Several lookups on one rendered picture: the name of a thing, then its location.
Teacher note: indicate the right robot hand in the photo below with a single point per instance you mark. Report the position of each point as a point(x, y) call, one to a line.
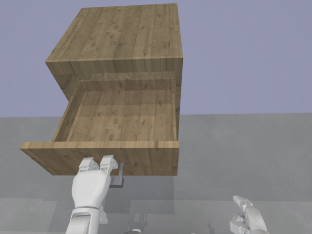
point(252, 220)

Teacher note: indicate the left robot hand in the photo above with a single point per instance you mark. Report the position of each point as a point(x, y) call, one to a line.
point(91, 184)

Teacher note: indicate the handle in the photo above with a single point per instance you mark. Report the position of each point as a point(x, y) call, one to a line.
point(117, 181)

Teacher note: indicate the cabinet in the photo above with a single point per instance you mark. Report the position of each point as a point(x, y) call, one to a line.
point(120, 42)

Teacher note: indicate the left robot forearm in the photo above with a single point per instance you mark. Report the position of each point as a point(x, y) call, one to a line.
point(84, 220)

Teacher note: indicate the drawer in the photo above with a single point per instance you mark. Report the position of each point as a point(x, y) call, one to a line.
point(132, 119)

